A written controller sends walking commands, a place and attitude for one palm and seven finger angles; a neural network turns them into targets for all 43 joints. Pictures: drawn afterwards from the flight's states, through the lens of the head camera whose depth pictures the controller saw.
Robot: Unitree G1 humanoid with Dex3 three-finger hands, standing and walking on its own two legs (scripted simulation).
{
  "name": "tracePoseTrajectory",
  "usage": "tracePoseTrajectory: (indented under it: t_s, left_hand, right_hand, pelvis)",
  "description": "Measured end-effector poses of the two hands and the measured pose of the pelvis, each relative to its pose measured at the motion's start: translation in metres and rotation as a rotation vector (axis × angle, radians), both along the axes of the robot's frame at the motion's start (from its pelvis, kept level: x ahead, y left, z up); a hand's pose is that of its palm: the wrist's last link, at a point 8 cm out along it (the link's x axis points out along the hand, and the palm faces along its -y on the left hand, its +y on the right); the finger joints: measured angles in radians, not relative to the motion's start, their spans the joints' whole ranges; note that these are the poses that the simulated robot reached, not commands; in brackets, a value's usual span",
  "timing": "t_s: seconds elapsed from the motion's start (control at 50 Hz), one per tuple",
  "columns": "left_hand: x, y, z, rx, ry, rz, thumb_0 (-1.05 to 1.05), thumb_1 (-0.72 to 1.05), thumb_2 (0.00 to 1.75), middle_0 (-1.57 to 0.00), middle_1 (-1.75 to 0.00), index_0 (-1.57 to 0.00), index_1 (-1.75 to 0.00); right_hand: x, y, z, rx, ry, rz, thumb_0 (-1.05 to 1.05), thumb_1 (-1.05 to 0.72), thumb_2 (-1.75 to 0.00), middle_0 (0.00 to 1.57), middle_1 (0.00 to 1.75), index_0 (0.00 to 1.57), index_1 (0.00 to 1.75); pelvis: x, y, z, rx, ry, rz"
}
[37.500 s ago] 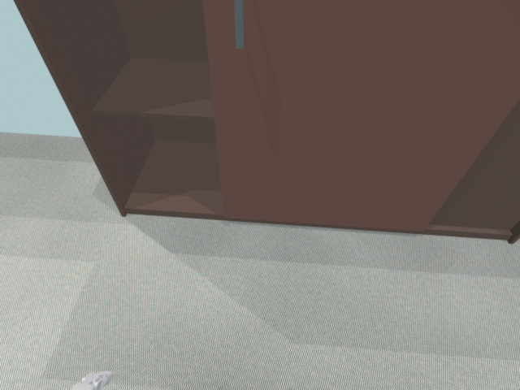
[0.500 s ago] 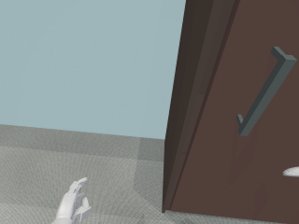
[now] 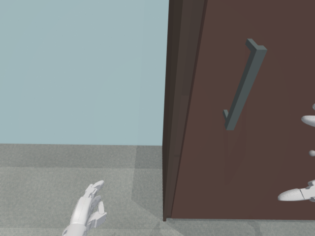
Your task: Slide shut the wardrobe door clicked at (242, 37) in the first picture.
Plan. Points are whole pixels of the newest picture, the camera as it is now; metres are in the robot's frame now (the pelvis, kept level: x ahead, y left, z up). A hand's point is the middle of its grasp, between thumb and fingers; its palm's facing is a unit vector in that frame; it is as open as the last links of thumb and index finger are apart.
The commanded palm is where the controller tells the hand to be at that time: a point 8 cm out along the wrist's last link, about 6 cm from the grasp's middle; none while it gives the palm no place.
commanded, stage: slip the hand off the handle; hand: right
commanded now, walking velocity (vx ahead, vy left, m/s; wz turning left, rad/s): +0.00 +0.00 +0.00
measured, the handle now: (238, 89) +0.37 -0.21 +0.23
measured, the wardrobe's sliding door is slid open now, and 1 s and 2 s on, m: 0.02 0.02 0.02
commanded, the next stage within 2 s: draw the hand back to the body in 0.20 s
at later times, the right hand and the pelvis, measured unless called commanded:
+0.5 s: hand (290, 153) +0.20 -0.24 +0.21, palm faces +0.21 +0.96 -0.19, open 14.7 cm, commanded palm +0.15 -0.29 +0.23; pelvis +0.00 +0.00 +0.00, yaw +1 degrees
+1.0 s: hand (289, 161) +0.20 -0.24 +0.19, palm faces +0.43 +0.84 -0.32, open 13.7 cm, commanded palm +0.15 -0.28 +0.21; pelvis +0.01 +0.02 +0.01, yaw +0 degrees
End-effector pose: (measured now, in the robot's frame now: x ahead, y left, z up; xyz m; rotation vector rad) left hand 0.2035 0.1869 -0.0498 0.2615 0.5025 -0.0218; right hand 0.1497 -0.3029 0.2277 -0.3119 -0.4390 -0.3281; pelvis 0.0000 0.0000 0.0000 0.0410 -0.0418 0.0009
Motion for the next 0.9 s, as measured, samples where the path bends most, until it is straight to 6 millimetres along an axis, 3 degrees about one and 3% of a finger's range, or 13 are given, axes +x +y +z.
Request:
tracePoseTrajectory:
  t_s: [0.18, 0.3, 0.38, 0.48, 0.6, 0.7, 0.84, 0.9]
  left_hand:
    - [-0.021, 0.008, -0.006, 0.008, 0.014, 0.028, 0.01, 0.9, 0.9, -0.2, -0.3, -0.21, -0.3]
    - [-0.026, 0.013, -0.007, 0.001, 0.013, 0.058, 0.01, 0.9, 0.9, -0.2, -0.3, -0.21, -0.3]
    - [-0.026, 0.016, -0.007, -0.001, 0.014, 0.067, 0.01, 0.9, 0.9, -0.2, -0.3, -0.21, -0.3]
    - [-0.018, 0.017, 0.0, -0.006, -0.011, 0.091, 0.01, 0.9, 0.9, -0.2, -0.3, -0.21, -0.3]
    - [0.003, 0.015, 0.015, -0.033, -0.082, 0.092, 0.02, 0.9, 0.9, -0.2, -0.3, -0.21, -0.3]
    - [0.02, 0.015, 0.024, -0.053, -0.128, 0.066, 0.01, 0.9, 0.9, -0.2, -0.3, -0.21, -0.3]
    - [0.028, 0.024, 0.031, -0.047, -0.137, 0.037, 0.01, 0.9, 0.9, -0.2, -0.3, -0.21, -0.3]
    - [0.025, 0.03, 0.031, -0.027, -0.127, 0.016, 0.01, 0.9, 0.9, -0.2, -0.3, -0.21, -0.3]
  right_hand:
    - [0.001, 0.018, 0.005, -0.036, -0.045, 0.039, -0.01, 0.55, -0.2, 0.25, 1.15, 0.26, 1.15]
    - [0.003, 0.009, 0.007, -0.027, -0.045, -0.002, -0.01, 0.55, -0.2, 0.26, 1.15, 0.26, 1.15]
    - [0.009, 0.007, -0.003, 0.037, 0.008, 0.015, -0.01, 0.55, -0.2, 0.25, 1.15, 0.26, 1.15]
    - [0.02, 0.014, -0.015, 0.094, 0.176, 0.112, -0.02, 0.55, -0.2, 0.25, 1.15, 0.25, 1.15]
    - [0.027, 0.015, -0.01, 0.115, 0.297, 0.195, -0.02, 0.55, -0.2, 0.25, 1.15, 0.25, 1.15]
    - [0.03, 0.008, -0.009, 0.188, 0.339, 0.188, -0.02, 0.55, -0.2, 0.25, 1.15, 0.25, 1.15]
    - [0.021, 0.021, -0.021, 0.202, 0.377, 0.202, -0.02, 0.52, -0.21, 0.25, 1.13, 0.25, 1.13]
    - [0.016, 0.022, -0.019, 0.073, 0.316, 0.04, -0.01, 0.46, -0.24, 0.25, 1.1, 0.25, 1.1]
  pelvis:
    - [-0.007, -0.004, -0.002, -0.004, -0.007, 0.012]
    - [-0.008, -0.003, -0.003, -0.005, -0.011, 0.018]
    - [-0.008, -0.003, -0.002, -0.004, -0.015, 0.015]
    - [-0.002, -0.002, 0.001, -0.001, -0.029, 0.01]
    - [0.006, 0.001, 0.005, -0.003, -0.046, 0.008]
    - [0.011, 0.004, 0.006, -0.007, -0.046, 0.003]
    - [0.015, 0.012, 0.007, -0.011, -0.041, -0.002]
    - [0.015, 0.017, 0.007, -0.008, -0.036, -0.001]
